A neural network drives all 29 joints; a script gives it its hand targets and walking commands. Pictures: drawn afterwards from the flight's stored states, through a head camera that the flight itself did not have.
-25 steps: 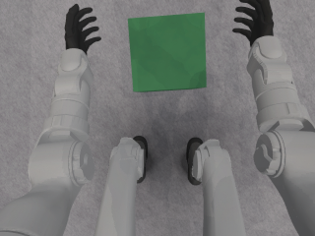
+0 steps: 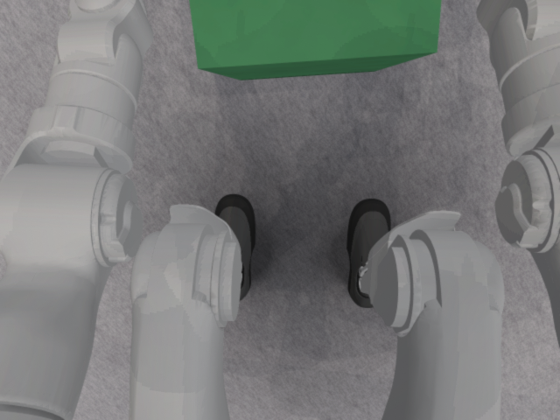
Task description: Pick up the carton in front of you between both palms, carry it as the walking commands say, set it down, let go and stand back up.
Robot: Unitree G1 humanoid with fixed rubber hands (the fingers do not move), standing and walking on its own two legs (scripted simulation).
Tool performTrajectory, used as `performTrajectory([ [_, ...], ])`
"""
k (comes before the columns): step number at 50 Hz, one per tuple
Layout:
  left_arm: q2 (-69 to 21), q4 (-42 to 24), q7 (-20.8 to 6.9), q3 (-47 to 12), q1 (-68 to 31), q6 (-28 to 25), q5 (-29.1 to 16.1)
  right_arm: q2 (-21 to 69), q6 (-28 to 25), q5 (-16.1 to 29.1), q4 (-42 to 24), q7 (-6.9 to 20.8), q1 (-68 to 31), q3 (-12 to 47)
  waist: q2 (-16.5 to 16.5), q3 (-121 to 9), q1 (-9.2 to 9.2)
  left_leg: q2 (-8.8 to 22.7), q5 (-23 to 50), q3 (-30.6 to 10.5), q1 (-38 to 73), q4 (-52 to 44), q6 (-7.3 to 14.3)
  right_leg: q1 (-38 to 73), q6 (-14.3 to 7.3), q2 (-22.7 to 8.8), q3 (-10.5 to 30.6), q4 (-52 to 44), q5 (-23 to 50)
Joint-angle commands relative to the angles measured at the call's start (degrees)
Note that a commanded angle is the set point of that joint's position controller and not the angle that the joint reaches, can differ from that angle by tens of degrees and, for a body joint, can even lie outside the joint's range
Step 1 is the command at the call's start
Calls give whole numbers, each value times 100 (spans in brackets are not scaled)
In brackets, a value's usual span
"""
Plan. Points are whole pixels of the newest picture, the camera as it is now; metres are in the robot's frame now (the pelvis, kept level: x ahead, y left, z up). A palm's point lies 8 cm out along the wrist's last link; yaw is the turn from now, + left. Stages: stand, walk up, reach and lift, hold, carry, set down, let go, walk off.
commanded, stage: reach and lift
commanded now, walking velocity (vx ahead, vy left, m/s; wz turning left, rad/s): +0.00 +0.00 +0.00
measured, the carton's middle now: out of the picture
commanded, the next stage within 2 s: none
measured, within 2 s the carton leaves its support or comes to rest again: leaves its support in 0.88 s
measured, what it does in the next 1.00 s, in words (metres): stands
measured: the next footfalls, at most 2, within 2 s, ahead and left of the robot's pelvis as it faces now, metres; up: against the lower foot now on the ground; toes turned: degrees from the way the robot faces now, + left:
none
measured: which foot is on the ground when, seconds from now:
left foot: down 0.00-1.00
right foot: down 0.00-1.00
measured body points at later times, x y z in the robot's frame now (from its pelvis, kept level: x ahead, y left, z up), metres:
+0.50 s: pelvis +0.01 +0.00 -0.01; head +0.38 -0.01 +0.23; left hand +0.56 +0.17 -0.19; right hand +0.59 -0.15 -0.19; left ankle +0.12 +0.12 -0.34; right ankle +0.12 -0.12 -0.34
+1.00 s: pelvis +0.01 +0.00 +0.00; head +0.36 -0.02 +0.27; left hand +0.56 +0.16 -0.14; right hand +0.57 -0.15 -0.15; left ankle +0.12 +0.13 -0.34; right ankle +0.11 -0.12 -0.34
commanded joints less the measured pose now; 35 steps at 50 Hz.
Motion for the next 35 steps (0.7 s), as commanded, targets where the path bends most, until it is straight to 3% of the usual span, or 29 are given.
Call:
performTrajectory([
  [1,924,-640,54,-66,-1652,-211,-151,-827,-205,175,-719,-46,-1835,140,-290,-7836,116,11,1901,326,3823,-601,-70,4033,96,-5,-241,-583,1819],
  [7,782,-776,111,-60,-1570,-211,-216,-734,-175,300,-980,-21,-1961,381,-394,-7797,255,-65,2295,413,3830,-442,-72,4213,87,61,-264,-368,2215],
  [15,364,-428,43,-17,-1084,-209,-50,-467,-162,-85,-320,11,-1190,11,-221,-6864,27,-138,2028,343,3435,-517,-116,3398,73,85,-266,-509,1829],
  [19,367,-519,62,36,-1226,-242,36,-437,-214,-95,-448,3,-1404,0,-225,-6829,76,-145,1973,346,3393,-557,-109,3343,56,95,-244,-546,1725],
  [24,-132,-654,49,-230,-1710,-209,-113,126,-188,148,-602,33,-1954,431,-310,-6926,140,-209,1763,370,3531,-620,-80,3577,30,135,-216,-623,1552],
  [27,-399,-635,24,-102,-1861,-163,128,467,-136,-19,-602,67,-2095,377,-311,-6787,162,-254,1591,409,3653,-652,-65,3669,30,202,-252,-664,1377],
  [29,-1945,-813,-291,-413,-2498,-96,199,2137,-64,-64,-657,374,-2629,690,-359,-6609,187,-341,1507,421,3568,-631,-29,3624,8,302,-285,-671,1303],
  [32,-4374,-1039,-1045,-591,-3246,225,547,4556,185,-309,-715,1112,-3064,803,-387,-6082,177,-473,1222,474,3265,-513,18,3361,-72,465,-325,-577,1093],
  [35,-5247,-1275,-1518,-578,-3192,485,750,5536,423,-494,-941,1563,-2814,590,-399,-5876,226,-506,1129,569,3066,-440,97,3128,-125,537,-445,-509,1039],
])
